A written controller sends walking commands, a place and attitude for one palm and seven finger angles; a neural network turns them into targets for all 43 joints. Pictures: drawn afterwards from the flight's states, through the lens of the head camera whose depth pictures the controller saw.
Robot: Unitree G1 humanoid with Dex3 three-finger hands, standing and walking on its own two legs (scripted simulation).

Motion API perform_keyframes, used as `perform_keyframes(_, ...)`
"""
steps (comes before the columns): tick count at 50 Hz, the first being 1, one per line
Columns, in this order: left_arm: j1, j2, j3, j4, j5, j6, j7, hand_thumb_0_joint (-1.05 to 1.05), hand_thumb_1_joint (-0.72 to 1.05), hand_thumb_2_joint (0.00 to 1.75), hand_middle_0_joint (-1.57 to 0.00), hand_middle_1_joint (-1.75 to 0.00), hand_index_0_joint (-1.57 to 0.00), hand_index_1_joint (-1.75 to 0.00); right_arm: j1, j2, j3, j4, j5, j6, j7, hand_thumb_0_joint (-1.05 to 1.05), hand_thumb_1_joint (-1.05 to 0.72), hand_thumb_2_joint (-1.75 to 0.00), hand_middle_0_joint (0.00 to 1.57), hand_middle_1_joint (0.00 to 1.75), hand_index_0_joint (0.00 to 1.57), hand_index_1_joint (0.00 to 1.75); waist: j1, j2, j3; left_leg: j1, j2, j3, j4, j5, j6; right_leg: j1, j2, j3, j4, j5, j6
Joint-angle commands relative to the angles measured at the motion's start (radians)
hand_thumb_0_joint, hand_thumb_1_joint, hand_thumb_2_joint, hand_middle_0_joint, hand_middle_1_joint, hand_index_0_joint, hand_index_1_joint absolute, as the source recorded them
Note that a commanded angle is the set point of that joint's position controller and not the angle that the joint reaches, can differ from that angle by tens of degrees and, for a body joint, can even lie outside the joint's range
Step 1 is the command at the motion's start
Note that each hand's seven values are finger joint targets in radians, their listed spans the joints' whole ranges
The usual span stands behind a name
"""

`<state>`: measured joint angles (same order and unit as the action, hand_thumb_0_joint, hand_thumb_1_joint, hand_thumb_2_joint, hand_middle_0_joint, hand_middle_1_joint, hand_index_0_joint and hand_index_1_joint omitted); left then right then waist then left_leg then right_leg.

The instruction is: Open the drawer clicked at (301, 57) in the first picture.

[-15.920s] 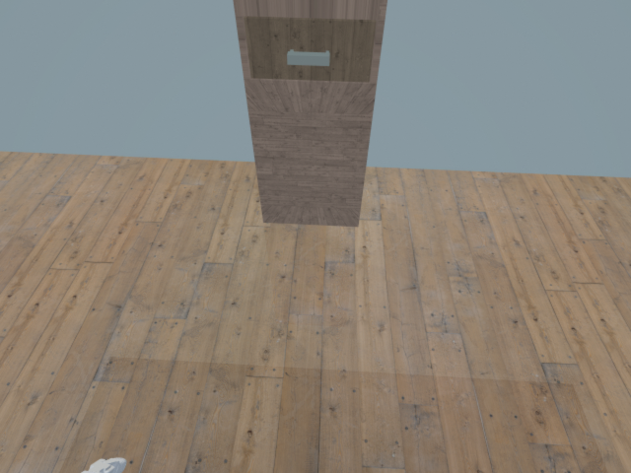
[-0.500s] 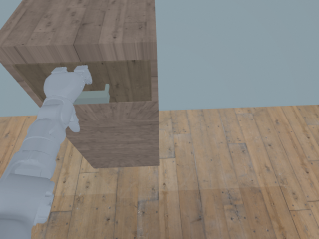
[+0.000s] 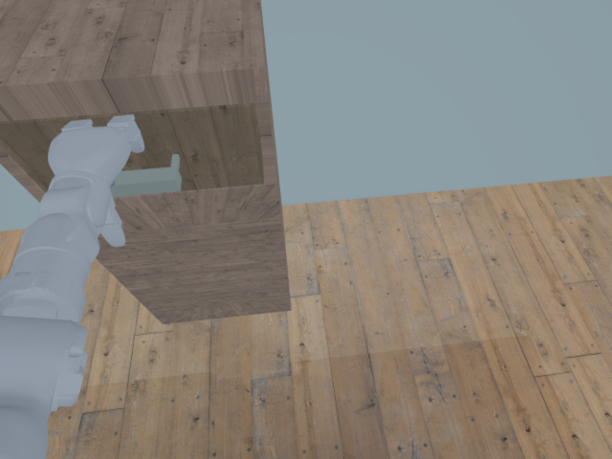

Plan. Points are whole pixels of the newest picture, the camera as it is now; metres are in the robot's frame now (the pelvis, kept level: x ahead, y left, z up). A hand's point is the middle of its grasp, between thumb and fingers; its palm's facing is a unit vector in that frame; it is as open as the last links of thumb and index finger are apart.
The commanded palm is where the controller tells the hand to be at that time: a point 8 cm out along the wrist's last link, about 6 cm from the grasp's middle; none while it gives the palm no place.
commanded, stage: re-aim the fingers above the handle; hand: left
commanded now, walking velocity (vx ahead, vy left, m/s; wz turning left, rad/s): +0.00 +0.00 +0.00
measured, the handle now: (140, 172) +0.55 +0.25 +0.01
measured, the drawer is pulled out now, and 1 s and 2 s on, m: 0.00 0.00 0.00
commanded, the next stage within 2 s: lower the fingers behind the handle in 1.42 s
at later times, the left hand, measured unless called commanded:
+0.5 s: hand (105, 182) +0.48 +0.26 +0.07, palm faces -0.05 -0.02 -1.00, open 13.9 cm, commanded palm +0.46 +0.25 +0.13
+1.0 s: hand (120, 175) +0.49 +0.24 +0.07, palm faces -0.04 -0.02 -1.00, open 13.9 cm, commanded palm +0.46 +0.25 +0.13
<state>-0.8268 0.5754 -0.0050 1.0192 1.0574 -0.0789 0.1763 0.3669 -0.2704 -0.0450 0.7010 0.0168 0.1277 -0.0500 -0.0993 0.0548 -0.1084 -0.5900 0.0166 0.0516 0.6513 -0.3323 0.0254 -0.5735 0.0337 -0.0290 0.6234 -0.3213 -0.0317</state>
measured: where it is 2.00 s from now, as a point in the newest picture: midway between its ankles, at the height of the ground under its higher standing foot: outside the picture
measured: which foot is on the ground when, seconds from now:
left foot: down 0.00-1.00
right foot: down 0.00-1.00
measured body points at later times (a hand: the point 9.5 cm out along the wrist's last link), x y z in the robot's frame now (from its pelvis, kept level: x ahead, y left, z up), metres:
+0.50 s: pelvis +0.00 +0.01 +0.00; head +0.08 +0.01 +0.44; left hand +0.47 +0.26 +0.13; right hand +0.02 -0.26 -0.13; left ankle -0.02 +0.10 -0.72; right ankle -0.02 -0.10 -0.72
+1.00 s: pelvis +0.01 +0.01 +0.00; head +0.08 +0.00 +0.44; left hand +0.48 +0.24 +0.13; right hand +0.01 -0.26 -0.14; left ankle -0.02 +0.10 -0.72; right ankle -0.02 -0.10 -0.72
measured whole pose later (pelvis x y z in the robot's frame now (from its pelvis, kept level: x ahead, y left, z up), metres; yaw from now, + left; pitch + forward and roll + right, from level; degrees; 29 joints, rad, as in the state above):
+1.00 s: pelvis +0.01 +0.01 +0.00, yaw -1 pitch +16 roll -1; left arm -0.83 0.52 -0.02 0.99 1.06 -0.03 0.19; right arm 0.37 -0.26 -0.05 0.70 0.01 0.12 -0.03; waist -0.09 0.06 -0.13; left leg -0.59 0.01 0.06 0.66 -0.34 0.04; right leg -0.58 0.03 -0.01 0.62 -0.32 -0.02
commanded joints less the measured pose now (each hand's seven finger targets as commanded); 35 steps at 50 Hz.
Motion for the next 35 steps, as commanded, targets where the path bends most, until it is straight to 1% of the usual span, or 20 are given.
perform_keyframes(1,-0.459,0.262,0.058,-0.206,-0.011,-0.022,0.042,0.00,-0.50,0.30,-0.30,-1.20,-0.30,-1.20,0.097,-0.154,-0.061,-0.066,-0.002,-0.026,-0.010,0.00,-0.90,-0.90,0.20,0.30,0.20,0.30,-0.012,0.002,-0.398,0.206,-0.040,-0.021,-0.017,0.374,0.032,0.194,0.008,0.042,-0.054,0.384,0.007)
perform_keyframes(4,-0.492,0.237,0.052,-0.243,-0.018,-0.035,0.051,0.00,-0.50,0.30,-0.30,-1.20,-0.30,-1.20,0.108,-0.154,-0.067,-0.055,-0.008,-0.032,-0.003,0.00,-0.90,-0.90,0.20,0.30,0.20,0.30,-0.010,0.027,-0.423,0.250,-0.034,-0.028,-0.012,0.419,0.030,0.175,0.013,0.036,-0.053,0.382,0.001)
perform_keyframes(5,-0.483,0.255,0.067,-0.238,-0.015,-0.033,0.056,0.00,-0.50,0.30,-0.30,-1.20,-0.30,-1.20,0.112,-0.155,-0.069,-0.051,-0.009,-0.032,-0.002,0.00,-0.90,-0.90,0.20,0.30,0.20,0.30,-0.006,0.035,-0.435,0.258,-0.033,-0.030,-0.010,0.429,0.028,0.173,0.014,0.035,-0.047,0.387,0.002)
perform_keyframes(6,-0.444,0.291,0.103,-0.221,-0.015,-0.028,0.062,0.00,-0.50,0.30,-0.30,-1.20,-0.30,-1.20,0.110,-0.157,-0.067,-0.051,-0.009,-0.030,-0.001,0.00,-0.90,-0.90,0.20,0.30,0.20,0.30,0.011,0.030,-0.441,0.245,-0.035,-0.029,-0.011,0.431,0.027,0.186,0.015,0.034,-0.044,0.388,0.001)
perform_keyframes(7,-0.442,0.274,0.084,-0.200,-0.010,-0.016,0.066,0.00,-0.50,0.30,-0.30,-1.20,-0.30,-1.20,0.104,-0.156,-0.064,-0.052,-0.008,-0.028,-0.001,0.00,-0.90,-0.90,0.20,0.30,0.20,0.30,0.003,0.022,-0.411,0.228,-0.034,-0.027,-0.015,0.422,0.027,0.179,0.014,0.030,-0.044,0.385,0.001)
perform_keyframes(8,-0.436,0.266,0.082,-0.193,-0.010,-0.009,0.070,0.00,-0.50,0.30,-0.30,-1.20,-0.30,-1.20,0.102,-0.156,-0.063,-0.052,-0.007,-0.029,0.002,0.00,-0.90,-0.90,0.20,0.30,0.20,0.30,0.010,0.019,-0.393,0.216,-0.033,-0.026,-0.022,0.416,0.024,0.178,0.014,0.025,-0.045,0.378,0.000)
perform_keyframes(9,-0.422,0.291,0.105,-0.176,-0.011,-0.002,0.072,0.00,-0.50,0.30,-0.30,-1.20,-0.30,-1.20,0.097,-0.161,-0.061,-0.051,-0.008,-0.026,0.001,0.00,-0.90,-0.90,0.20,0.30,0.20,0.30,0.013,-0.003,-0.397,0.202,-0.033,-0.023,-0.022,0.420,0.026,0.198,0.013,0.029,-0.048,0.389,0.000)
perform_keyframes(13,-0.475,0.251,0.050,-0.170,0.000,0.024,0.074,0.00,-0.50,0.30,-0.30,-1.20,-0.30,-1.20,0.094,-0.161,-0.058,-0.057,-0.002,-0.034,0.000,0.00,-0.90,-0.90,0.20,0.30,0.20,0.30,-0.007,0.014,-0.365,0.218,-0.028,-0.027,-0.034,0.372,0.025,0.149,0.015,0.022,-0.057,0.325,0.001)
perform_keyframes(15,-0.486,0.281,0.073,-0.189,-0.002,0.014,0.068,0.00,-0.50,0.30,-0.30,-1.20,-0.30,-1.20,0.097,-0.161,-0.060,-0.060,-0.003,-0.036,-0.004,0.00,-0.90,-0.90,0.20,0.30,0.20,0.30,-0.005,0.017,-0.408,0.238,-0.029,-0.027,-0.027,0.396,0.028,0.174,0.014,0.029,-0.055,0.354,0.002)
perform_keyframes(17,-0.482,0.267,0.062,-0.176,-0.001,0.012,0.059,0.00,-0.50,0.30,-0.30,-1.20,-0.30,-1.20,0.097,-0.161,-0.058,-0.060,-0.004,-0.038,-0.006,0.00,-0.90,-0.90,0.20,0.30,0.20,0.30,-0.010,0.001,-0.387,0.237,-0.026,-0.031,-0.028,0.394,0.027,0.157,0.015,0.022,-0.053,0.343,0.003)
perform_keyframes(18,-0.494,0.255,0.051,-0.205,-0.003,0.004,0.056,0.00,-0.50,0.30,-0.30,-1.20,-0.30,-1.20,0.096,-0.159,-0.060,-0.063,-0.005,-0.040,-0.007,0.00,-0.90,-0.90,0.20,0.30,0.20,0.30,-0.008,0.026,-0.408,0.257,-0.027,-0.029,-0.024,0.408,0.026,0.155,0.014,0.025,-0.053,0.349,0.003)
perform_keyframes(19,-0.482,0.284,0.083,-0.200,-0.002,-0.003,0.056,0.00,-0.50,0.30,-0.30,-1.20,-0.30,-1.20,0.101,-0.159,-0.060,-0.062,-0.008,-0.039,-0.007,0.00,-0.90,-0.90,0.20,0.30,0.20,0.30,-0.002,0.008,-0.419,0.260,-0.025,-0.037,-0.020,0.433,0.026,0.164,0.016,0.023,-0.050,0.357,0.000)
perform_keyframes(21,-0.468,0.233,0.045,-0.195,-0.005,-0.005,0.053,0.00,-0.50,0.30,-0.30,-1.20,-0.30,-1.20,0.099,-0.154,-0.059,-0.064,-0.007,-0.040,-0.004,0.00,-0.90,-0.90,0.20,0.30,0.20,0.30,-0.006,0.036,-0.391,0.266,-0.026,-0.035,-0.017,0.434,0.024,0.133,0.017,0.019,-0.048,0.350,0.000)
perform_keyframes(24,-0.473,0.242,0.055,-0.190,-0.006,-0.004,0.053,0.00,-0.50,0.30,-0.30,-1.20,-0.30,-1.20,0.100,-0.159,-0.059,-0.061,-0.009,-0.036,-0.002,0.00,-0.90,-0.90,0.20,0.30,0.20,0.30,-0.009,0.003,-0.389,0.270,-0.022,-0.045,-0.013,0.452,0.023,0.122,0.020,0.014,-0.046,0.343,-0.001)
perform_keyframes(26,-0.499,0.201,0.018,-0.197,-0.005,0.000,0.055,0.00,-0.50,0.30,-0.30,-1.20,-0.30,-1.20,0.101,-0.155,-0.059,-0.061,-0.007,-0.038,0.001,0.00,-0.90,-0.90,0.20,0.30,0.20,0.30,-0.016,0.039,-0.375,0.284,-0.021,-0.050,-0.012,0.443,0.019,0.084,0.020,0.009,-0.043,0.318,-0.003)
perform_keyframes(27,-0.497,0.194,0.016,-0.188,-0.005,0.005,0.056,0.00,-0.50,0.30,-0.30,-1.20,-0.30,-1.20,0.102,-0.153,-0.059,-0.061,-0.006,-0.038,0.003,0.00,-0.90,-0.90,0.20,0.30,0.20,0.30,-0.015,0.029,-0.368,0.284,-0.020,-0.052,-0.012,0.434,0.019,0.078,0.022,0.007,-0.044,0.305,-0.003)
perform_keyframes(30,-0.531,0.196,0.019,-0.224,-0.004,0.003,0.059,0.00,-0.50,0.30,-0.30,-1.20,-0.30,-1.20,0.113,-0.153,-0.063,-0.058,-0.011,-0.037,0.005,0.00,-0.90,-0.90,0.20,0.30,0.20,0.30,-0.015,0.054,-0.435,0.333,-0.017,-0.061,0.002,0.507,0.015,0.078,0.022,0.006,-0.032,0.332,-0.003)
perform_keyframes(33,-0.564,0.148,-0.017,-0.211,-0.004,0.016,0.064,0.00,-0.50,0.30,-0.30,-1.20,-0.30,-1.20,0.113,-0.151,-0.064,-0.049,-0.012,-0.036,0.009,0.00,-0.90,-0.90,0.20,0.30,0.20,0.30,-0.034,0.060,-0.397,0.343,-0.012,-0.071,0.007,0.499,0.009,0.025,0.027,-0.003,-0.031,0.299,-0.004)
perform_keyframes(34,-0.571,0.156,-0.002,-0.211,-0.008,0.016,0.065,0.00,-0.50,0.30,-0.30,-1.20,-0.30,-1.20,0.119,-0.153,-0.065,-0.045,-0.015,-0.036,0.010,0.00,-0.90,-0.90,0.20,0.30,0.20,0.30,-0.031,0.036,-0.410,0.339,-0.011,-0.072,0.007,0.511,0.010,0.041,0.026,-0.003,-0.033,0.311,-0.004)
perform_keyframes(35,-0.559,0.203,0.034,-0.208,-0.004,0.018,0.072,0.00,-0.50,0.30,-0.30,-1.20,-0.30,-1.20,0.119,-0.155,-0.063,-0.049,-0.013,-0.036,0.009,0.00,-0.90,-0.90,0.20,0.30,0.20,0.30,-0.016,0.043,-0.431,0.336,-0.011,-0.075,0.007,0.516,0.009,0.055,0.025,-0.002,-0.025,0.312,-0.004)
